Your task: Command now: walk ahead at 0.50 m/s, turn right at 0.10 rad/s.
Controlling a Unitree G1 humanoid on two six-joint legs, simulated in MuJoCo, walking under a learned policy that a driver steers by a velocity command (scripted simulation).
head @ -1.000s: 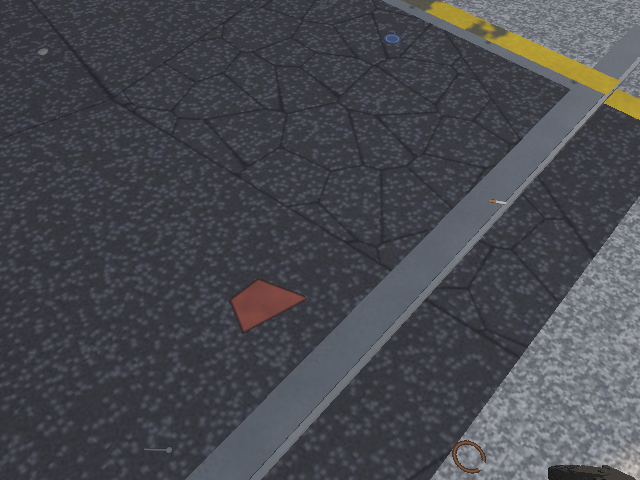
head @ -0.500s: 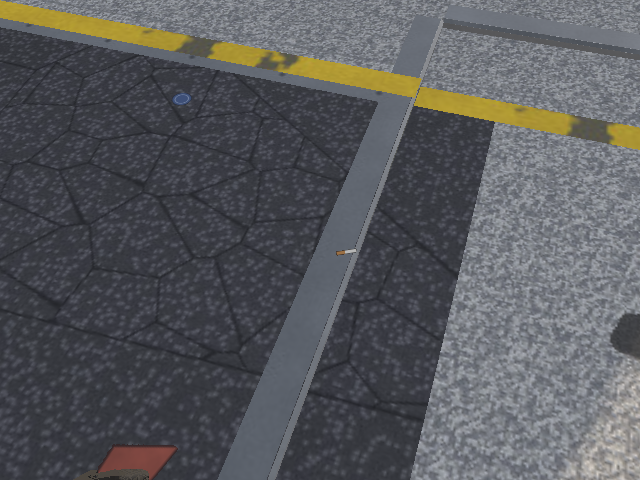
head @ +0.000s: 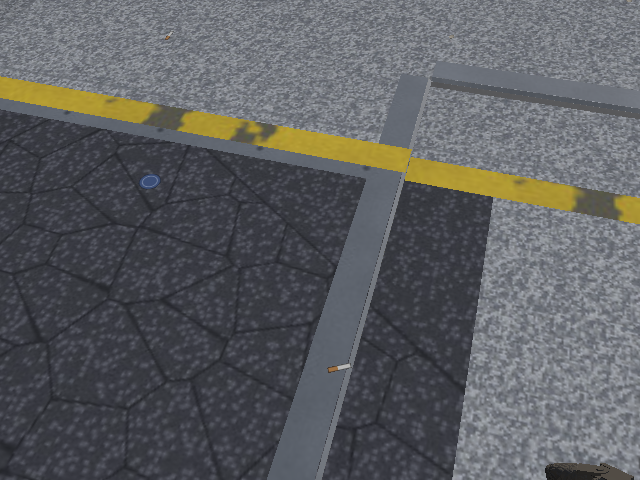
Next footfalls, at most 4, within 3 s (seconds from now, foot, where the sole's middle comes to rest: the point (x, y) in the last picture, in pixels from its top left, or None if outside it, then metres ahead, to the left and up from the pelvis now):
0.42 right None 0.30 -0.15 -0.77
0.88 left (280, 434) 0.54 0.16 -0.74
1.38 right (316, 295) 0.89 0.11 -0.74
1.88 left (157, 293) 0.87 0.49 -0.74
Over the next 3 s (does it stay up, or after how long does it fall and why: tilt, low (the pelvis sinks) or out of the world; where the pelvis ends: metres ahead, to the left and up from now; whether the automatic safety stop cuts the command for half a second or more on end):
stays up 1.08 0.55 0.04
